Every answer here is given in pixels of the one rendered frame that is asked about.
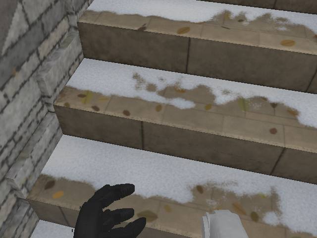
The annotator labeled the left robot hand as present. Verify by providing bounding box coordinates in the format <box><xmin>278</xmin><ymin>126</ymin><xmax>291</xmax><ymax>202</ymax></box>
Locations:
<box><xmin>71</xmin><ymin>183</ymin><xmax>147</xmax><ymax>238</ymax></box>

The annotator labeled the robot right thigh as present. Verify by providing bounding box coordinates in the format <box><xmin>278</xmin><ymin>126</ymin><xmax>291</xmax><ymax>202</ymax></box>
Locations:
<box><xmin>201</xmin><ymin>209</ymin><xmax>249</xmax><ymax>238</ymax></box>

